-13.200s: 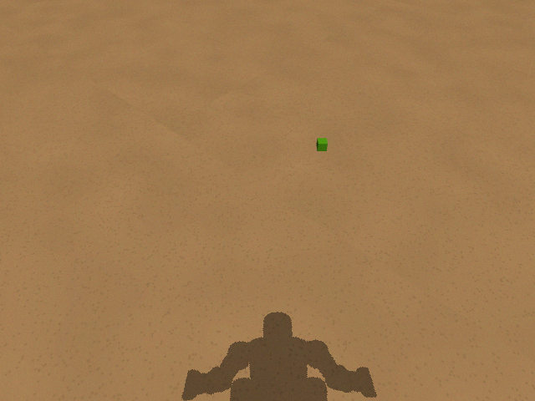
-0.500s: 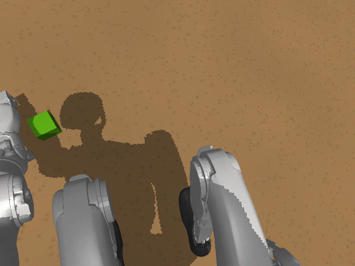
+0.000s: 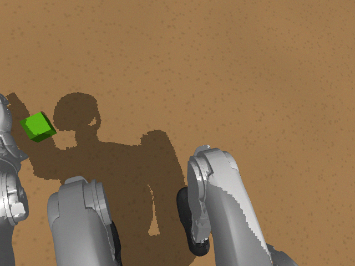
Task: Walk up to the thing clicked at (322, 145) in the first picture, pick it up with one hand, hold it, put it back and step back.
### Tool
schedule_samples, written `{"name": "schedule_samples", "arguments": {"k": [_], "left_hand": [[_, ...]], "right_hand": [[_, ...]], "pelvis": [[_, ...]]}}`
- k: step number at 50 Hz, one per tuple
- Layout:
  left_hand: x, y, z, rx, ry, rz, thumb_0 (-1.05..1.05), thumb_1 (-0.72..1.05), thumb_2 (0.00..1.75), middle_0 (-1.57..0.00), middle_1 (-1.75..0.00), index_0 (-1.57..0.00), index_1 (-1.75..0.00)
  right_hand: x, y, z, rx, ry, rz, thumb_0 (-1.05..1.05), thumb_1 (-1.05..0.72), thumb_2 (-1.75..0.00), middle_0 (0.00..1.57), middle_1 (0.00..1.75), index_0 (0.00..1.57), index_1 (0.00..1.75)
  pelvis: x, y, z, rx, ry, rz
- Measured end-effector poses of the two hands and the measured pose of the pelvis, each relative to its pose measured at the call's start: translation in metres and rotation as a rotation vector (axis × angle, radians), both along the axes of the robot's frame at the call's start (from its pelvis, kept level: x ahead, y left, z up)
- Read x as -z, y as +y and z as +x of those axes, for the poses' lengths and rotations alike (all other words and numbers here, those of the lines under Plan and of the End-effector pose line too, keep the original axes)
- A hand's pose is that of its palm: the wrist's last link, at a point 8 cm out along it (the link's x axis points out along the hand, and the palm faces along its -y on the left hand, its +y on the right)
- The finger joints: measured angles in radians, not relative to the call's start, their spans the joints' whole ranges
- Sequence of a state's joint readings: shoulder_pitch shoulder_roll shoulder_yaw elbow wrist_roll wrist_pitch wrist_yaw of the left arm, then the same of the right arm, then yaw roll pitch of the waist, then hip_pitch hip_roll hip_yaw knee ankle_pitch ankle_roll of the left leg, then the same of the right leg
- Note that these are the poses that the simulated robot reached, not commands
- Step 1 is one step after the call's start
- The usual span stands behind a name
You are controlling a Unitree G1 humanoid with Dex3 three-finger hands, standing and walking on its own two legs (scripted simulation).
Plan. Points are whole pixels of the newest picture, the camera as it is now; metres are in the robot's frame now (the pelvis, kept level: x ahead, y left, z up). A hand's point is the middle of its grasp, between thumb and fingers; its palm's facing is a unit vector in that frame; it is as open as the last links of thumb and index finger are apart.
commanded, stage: rise first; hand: left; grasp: from above
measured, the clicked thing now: (39, 127) +0.48 +0.27 -0.29
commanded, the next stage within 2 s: approach in 0.58 s
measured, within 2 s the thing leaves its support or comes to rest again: neither
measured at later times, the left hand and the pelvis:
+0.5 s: hand (0, 137) +0.43 +0.31 -0.18, palm faces -0.39 -0.20 -0.90, open 14.1 cm; pelvis +0.00 +0.00 +0.00, yaw +1 degrees
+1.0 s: hand (19, 116) +0.47 +0.27 -0.17, palm faces -0.36 -0.18 -0.91, open 14.3 cm; pelvis +0.00 +0.00 +0.01, yaw +1 degrees
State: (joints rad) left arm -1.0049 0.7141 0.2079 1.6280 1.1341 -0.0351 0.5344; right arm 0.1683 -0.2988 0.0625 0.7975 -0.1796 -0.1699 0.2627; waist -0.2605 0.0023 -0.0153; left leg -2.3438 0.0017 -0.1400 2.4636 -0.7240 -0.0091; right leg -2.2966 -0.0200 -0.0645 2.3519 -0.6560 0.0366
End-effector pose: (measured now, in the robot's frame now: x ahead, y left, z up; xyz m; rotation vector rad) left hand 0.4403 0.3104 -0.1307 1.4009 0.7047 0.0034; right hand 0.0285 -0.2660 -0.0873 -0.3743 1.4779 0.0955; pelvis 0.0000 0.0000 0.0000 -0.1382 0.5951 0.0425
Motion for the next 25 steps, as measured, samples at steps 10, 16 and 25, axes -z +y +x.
{"name": "schedule_samples", "arguments": {"k": [10, 16, 25], "left_hand": [[-0.005, 0.0, -0.005, 0.014, 0.005, 0.0, 0.0, -0.56, 1.01, -0.1, -1.03, -0.1, -1.04], [-0.009, 0.003, -0.004, 0.02, -0.005, -0.001, 0.0, -0.56, 1.01, -0.11, -1.02, -0.1, -1.04], [-0.013, 0.004, -0.005, 0.019, -0.011, -0.001, 0.0, -0.56, 1.01, -0.11, -1.02, -0.1, -1.03]], "right_hand": [[0.002, -0.002, 0.007, -0.006, -0.016, 0.011, 0.0, -0.91, -0.9, 0.2, 0.3, 0.2, 0.3], [0.001, -0.007, 0.01, -0.017, -0.025, 0.001, 0.0, -0.92, -0.9, 0.2, 0.3, 0.2, 0.3], [-0.004, -0.007, 0.012, -0.015, -0.03, -0.011, 0.0, -0.92, -0.9, 0.2, 0.3, 0.2, 0.3]], "pelvis": [[-0.002, -0.002, 0.0, -0.002, -0.001, 0.008], [-0.002, -0.002, -0.001, -0.003, -0.002, 0.008], [-0.005, -0.001, -0.001, -0.005, 0.003, 0.007]]}}
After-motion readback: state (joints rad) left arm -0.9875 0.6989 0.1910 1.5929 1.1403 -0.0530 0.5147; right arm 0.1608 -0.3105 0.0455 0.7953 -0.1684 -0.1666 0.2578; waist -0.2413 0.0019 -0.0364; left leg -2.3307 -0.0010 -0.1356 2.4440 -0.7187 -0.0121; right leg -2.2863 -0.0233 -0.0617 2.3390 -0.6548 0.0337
